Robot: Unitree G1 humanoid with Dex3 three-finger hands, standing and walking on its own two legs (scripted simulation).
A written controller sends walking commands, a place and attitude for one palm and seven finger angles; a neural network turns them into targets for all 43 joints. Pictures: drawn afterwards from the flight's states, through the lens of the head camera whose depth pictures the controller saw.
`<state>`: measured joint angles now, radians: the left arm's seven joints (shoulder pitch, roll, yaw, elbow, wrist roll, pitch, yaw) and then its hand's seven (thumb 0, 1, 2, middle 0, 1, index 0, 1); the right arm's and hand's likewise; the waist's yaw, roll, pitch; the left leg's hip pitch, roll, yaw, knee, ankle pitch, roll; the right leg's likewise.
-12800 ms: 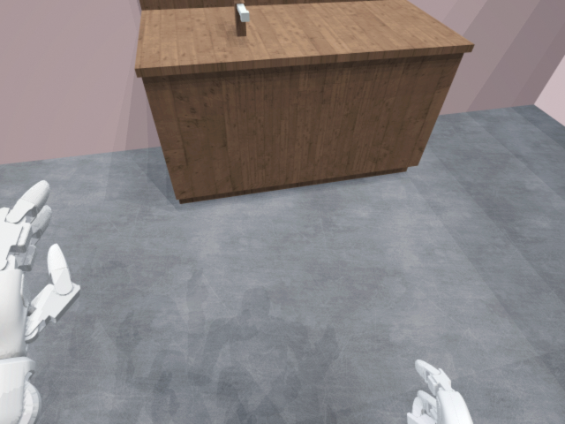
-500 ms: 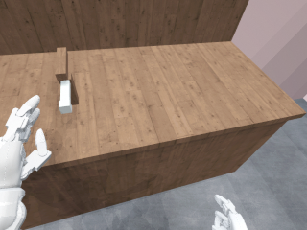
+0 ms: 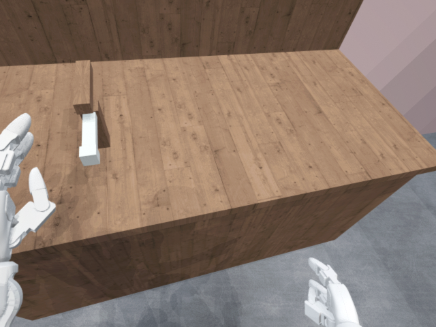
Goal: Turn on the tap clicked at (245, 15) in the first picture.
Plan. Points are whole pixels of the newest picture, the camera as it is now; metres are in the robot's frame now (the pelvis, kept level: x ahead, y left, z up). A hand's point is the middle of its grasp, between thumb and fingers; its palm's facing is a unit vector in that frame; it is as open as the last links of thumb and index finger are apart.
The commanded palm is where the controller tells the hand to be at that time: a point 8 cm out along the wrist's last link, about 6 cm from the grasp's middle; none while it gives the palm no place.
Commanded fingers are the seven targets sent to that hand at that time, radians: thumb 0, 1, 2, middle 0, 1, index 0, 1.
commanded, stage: come to a stop and stand still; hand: left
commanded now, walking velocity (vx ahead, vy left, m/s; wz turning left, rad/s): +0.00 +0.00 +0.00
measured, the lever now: (89, 155) +0.37 +0.28 +0.07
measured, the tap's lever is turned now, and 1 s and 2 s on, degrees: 0 0 0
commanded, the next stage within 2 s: look again from close up in 0.14 s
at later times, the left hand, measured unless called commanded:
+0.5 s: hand (58, 213) +0.21 +0.23 +0.16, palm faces +0.41 -0.85 -0.33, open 7.4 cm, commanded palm +0.15 +0.26 +0.18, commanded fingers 0.00 0.90 0.90 -0.20 -0.30 -0.20 -0.30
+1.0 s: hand (75, 221) +0.21 +0.22 +0.14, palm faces +0.30 -0.86 -0.40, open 7.4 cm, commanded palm +0.16 +0.26 +0.18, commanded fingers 0.00 0.90 0.90 -0.20 -0.30 -0.20 -0.30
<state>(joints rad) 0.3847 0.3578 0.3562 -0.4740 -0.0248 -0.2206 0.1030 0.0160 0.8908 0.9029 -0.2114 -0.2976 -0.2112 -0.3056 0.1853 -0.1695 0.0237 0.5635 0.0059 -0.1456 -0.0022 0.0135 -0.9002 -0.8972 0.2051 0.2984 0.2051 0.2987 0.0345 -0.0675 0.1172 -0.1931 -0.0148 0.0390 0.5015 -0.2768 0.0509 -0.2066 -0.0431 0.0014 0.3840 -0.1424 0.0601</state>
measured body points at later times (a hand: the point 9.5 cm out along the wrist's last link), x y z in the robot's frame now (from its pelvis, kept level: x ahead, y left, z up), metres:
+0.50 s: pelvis +0.00 -0.02 +0.00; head +0.02 +0.01 +0.45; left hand +0.18 +0.28 +0.18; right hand +0.18 -0.23 -0.07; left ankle +0.00 +0.08 -0.74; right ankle +0.04 -0.16 -0.74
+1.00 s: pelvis -0.01 -0.02 +0.00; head +0.01 +0.00 +0.45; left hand +0.19 +0.26 +0.17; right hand +0.16 -0.24 -0.08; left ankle +0.00 +0.08 -0.74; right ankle +0.04 -0.16 -0.74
